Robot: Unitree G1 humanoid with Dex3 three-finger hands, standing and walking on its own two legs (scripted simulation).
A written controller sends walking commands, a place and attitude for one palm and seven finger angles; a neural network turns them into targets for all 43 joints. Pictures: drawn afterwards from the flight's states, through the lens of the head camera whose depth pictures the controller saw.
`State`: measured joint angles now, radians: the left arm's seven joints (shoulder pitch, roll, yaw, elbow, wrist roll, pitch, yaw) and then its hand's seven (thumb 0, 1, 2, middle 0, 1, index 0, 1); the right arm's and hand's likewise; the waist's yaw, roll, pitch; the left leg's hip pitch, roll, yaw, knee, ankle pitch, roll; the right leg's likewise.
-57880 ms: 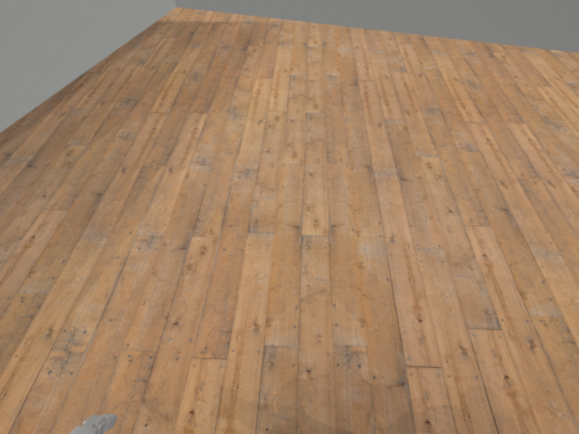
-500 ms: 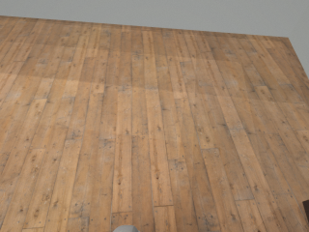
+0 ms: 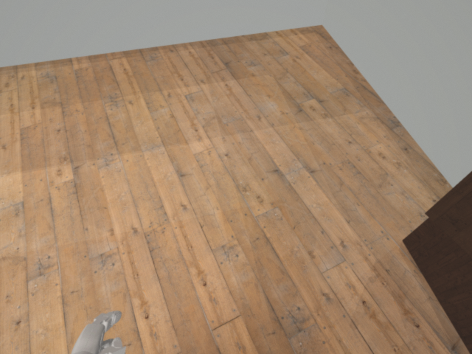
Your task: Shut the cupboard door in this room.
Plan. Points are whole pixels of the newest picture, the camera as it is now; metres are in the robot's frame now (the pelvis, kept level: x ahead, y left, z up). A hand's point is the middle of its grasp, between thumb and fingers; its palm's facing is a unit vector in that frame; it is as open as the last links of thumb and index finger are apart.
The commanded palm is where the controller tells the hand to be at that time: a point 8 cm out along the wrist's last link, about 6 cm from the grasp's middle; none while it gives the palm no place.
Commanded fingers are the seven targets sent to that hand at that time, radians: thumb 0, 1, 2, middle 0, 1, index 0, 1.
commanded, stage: turn to face it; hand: left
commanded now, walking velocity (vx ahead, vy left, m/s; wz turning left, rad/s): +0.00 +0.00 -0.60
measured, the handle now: out of the picture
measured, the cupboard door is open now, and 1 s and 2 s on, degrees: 17 17 17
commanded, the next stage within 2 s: take the last steps up to it in 1.64 s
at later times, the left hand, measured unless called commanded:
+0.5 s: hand (140, 326) +0.18 +0.20 -0.15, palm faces -0.24 -0.95 -0.19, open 7.4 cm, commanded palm none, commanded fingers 0.00 0.90 0.90 -0.20 -0.30 -0.20 -0.30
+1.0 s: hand (174, 292) +0.25 +0.15 -0.17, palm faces -0.51 -0.83 -0.21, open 7.4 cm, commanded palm none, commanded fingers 0.00 0.90 0.90 -0.20 -0.30 -0.20 -0.30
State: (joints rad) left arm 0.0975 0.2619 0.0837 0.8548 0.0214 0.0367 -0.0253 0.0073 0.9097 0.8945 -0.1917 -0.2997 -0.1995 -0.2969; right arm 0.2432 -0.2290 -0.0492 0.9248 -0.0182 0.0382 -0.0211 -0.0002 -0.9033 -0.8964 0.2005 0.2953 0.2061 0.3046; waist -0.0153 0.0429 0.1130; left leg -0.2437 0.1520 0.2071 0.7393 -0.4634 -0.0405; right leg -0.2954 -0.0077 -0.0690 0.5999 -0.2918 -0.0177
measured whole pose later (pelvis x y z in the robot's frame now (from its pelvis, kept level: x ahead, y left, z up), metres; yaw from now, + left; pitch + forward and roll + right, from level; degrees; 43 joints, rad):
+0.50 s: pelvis +0.03 +0.03 +0.02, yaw -17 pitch +1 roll -2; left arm 0.15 0.25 0.09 0.88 0.01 0.08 -0.04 0.01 0.91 0.89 -0.19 -0.30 -0.20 -0.30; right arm 0.21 -0.19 -0.01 0.87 -0.03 0.02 -0.03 0.00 -0.90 -0.90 0.20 0.30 0.21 0.30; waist 0.01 -0.01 0.11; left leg -0.25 0.13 0.15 0.53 -0.28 -0.01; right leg -0.45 -0.01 -0.04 1.01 -0.49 0.04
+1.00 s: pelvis +0.06 +0.02 +0.00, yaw -34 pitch +2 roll -1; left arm 0.18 0.24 0.08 0.90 0.01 0.07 -0.01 0.01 0.90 0.89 -0.20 -0.30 -0.21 -0.30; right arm 0.18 -0.22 -0.03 0.86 -0.02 0.01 -0.03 0.00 -0.91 -0.90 0.20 0.29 0.20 0.30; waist 0.01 -0.04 0.08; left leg -0.34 0.06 0.08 0.62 -0.31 0.00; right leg -0.39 0.03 0.08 0.79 -0.46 0.01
